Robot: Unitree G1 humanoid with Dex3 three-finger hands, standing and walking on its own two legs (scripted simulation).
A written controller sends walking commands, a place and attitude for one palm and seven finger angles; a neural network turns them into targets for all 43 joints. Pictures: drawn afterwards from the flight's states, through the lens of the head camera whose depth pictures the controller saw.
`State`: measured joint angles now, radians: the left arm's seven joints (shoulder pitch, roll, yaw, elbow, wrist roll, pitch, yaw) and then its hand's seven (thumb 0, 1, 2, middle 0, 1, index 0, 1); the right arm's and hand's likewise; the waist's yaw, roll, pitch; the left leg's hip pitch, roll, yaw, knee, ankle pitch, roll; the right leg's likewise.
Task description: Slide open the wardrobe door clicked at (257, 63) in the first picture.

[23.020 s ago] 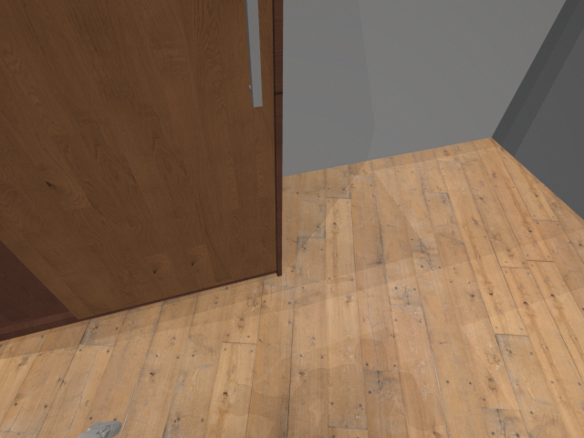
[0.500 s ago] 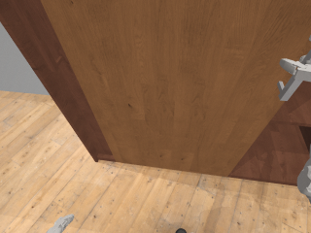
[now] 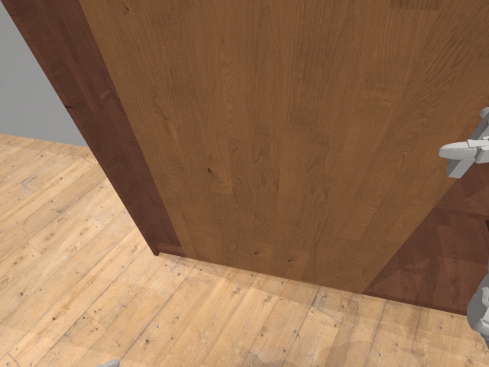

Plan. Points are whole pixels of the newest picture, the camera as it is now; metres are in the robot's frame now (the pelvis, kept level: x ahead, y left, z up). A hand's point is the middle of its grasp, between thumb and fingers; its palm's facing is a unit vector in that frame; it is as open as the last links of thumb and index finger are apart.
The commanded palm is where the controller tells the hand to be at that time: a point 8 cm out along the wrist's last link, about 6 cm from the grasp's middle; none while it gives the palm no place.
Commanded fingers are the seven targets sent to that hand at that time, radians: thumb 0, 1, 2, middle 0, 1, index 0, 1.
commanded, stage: slip the hand off the handle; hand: right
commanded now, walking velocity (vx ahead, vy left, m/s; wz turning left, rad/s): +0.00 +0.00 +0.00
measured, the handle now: out of the picture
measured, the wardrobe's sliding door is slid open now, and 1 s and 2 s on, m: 0.56 0.56 0.56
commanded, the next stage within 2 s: draw the hand back to the body in 1.18 s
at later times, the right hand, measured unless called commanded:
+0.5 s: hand out of the picture +0.46 -0.34 +0.19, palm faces +0.48 +0.86 -0.19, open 13.5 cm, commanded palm +0.41 -0.39 +0.19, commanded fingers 0.00 0.55 -0.20 0.25 1.15 0.25 1.15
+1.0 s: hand out of the picture +0.37 -0.36 +0.19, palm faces +0.51 +0.84 -0.19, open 14.7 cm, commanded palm +0.31 -0.38 +0.19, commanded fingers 0.00 0.55 -0.20 0.25 1.15 0.25 1.15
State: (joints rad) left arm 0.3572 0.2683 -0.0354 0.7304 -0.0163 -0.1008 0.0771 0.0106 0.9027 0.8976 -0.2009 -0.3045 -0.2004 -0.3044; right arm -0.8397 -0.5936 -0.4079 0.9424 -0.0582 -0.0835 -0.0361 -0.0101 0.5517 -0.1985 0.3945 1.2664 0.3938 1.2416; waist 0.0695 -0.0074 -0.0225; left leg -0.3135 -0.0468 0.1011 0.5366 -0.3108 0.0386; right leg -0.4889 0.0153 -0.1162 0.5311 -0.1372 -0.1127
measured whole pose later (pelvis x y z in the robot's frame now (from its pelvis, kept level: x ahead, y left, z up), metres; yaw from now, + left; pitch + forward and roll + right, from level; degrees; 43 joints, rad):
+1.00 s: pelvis +0.02 +0.01 +0.00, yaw +0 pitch +4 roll +2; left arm 0.26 0.27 -0.04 0.62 -0.06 -0.09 0.11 0.01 0.90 0.90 -0.20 -0.30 -0.20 -0.30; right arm -0.41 -0.58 -0.53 0.46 0.09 0.05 0.08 -0.01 0.55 -0.20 0.26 1.15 0.26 1.15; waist -0.02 -0.03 -0.05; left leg -0.25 -0.05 0.10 0.52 -0.34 0.04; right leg -0.44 0.02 -0.11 0.54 -0.17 -0.10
